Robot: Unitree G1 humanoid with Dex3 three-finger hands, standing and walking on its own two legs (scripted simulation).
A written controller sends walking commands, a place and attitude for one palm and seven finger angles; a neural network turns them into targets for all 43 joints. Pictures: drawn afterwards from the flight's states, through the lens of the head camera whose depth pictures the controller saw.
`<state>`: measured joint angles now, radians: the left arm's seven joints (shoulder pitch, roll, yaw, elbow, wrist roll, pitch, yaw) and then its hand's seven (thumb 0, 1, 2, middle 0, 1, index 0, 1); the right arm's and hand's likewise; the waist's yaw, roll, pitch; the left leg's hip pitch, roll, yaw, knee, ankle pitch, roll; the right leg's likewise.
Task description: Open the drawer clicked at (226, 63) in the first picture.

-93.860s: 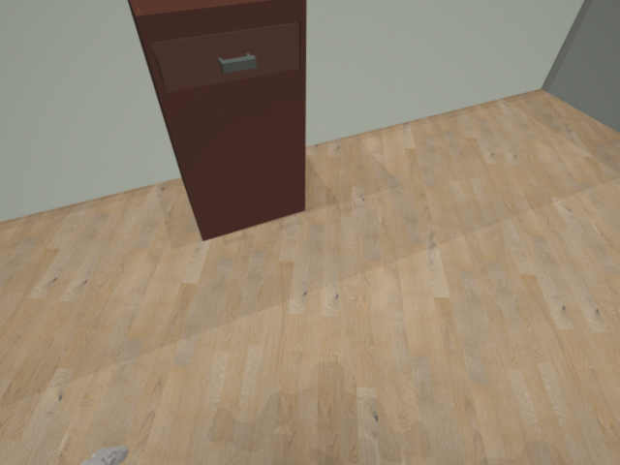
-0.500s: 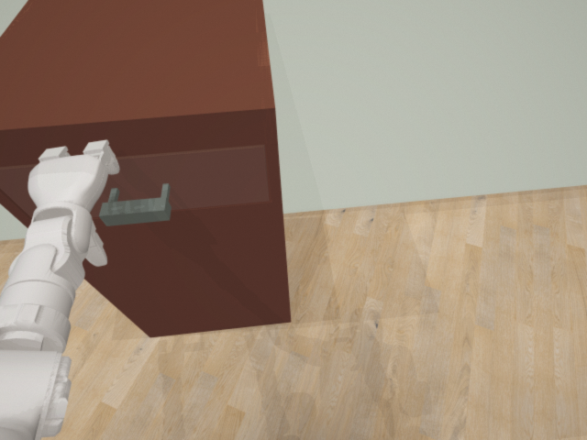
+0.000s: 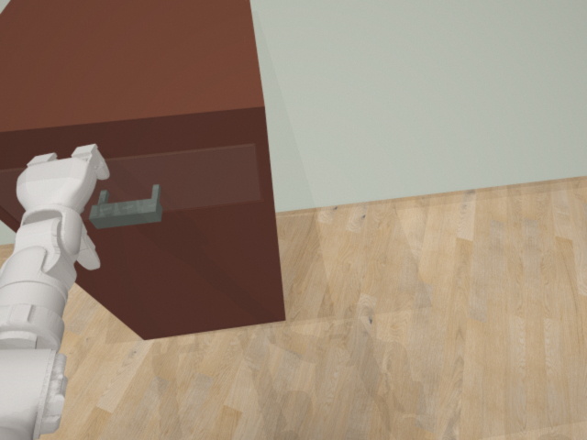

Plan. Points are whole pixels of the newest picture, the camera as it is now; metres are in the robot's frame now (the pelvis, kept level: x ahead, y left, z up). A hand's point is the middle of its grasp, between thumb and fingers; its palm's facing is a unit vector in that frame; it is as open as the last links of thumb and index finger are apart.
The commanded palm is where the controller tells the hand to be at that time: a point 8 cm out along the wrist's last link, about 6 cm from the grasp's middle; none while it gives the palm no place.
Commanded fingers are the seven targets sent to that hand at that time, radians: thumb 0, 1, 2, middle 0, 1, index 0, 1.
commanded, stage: move the hooked fingers above the handle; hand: left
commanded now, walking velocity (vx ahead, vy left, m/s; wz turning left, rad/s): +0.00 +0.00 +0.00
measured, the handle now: (128, 202) +0.48 +0.29 +0.00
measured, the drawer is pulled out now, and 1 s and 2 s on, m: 0.00 0.00 0.00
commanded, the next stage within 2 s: lower the fingers behind the handle in 0.80 s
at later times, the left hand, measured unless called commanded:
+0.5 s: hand (104, 198) +0.43 +0.29 +0.07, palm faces +0.02 -0.01 -1.00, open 13.7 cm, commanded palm +0.40 +0.31 +0.12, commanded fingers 0.00 -0.50 0.30 -0.30 -1.20 -0.30 -1.20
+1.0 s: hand (110, 193) +0.44 +0.28 +0.07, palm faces +0.07 -0.02 -1.00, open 13.4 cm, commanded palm +0.41 +0.31 +0.12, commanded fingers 0.00 -0.50 0.30 -0.30 -1.20 -0.30 -1.20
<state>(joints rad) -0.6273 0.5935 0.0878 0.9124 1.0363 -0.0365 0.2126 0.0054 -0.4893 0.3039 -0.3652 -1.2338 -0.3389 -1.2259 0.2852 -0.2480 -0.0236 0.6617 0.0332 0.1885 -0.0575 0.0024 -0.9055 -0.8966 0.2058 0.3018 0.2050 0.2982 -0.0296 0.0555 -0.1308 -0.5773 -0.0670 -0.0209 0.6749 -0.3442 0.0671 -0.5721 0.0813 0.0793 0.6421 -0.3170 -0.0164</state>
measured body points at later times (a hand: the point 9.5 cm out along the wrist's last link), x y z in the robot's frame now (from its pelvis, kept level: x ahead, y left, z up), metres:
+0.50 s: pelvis +0.00 +0.00 +0.00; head +0.05 -0.02 +0.44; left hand +0.42 +0.29 +0.13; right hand +0.07 -0.25 -0.14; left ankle -0.02 +0.08 -0.72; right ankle -0.01 -0.11 -0.72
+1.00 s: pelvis +0.00 +0.00 -0.01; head +0.06 -0.01 +0.44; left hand +0.43 +0.28 +0.13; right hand +0.08 -0.27 -0.14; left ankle -0.02 +0.08 -0.72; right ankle -0.01 -0.11 -0.72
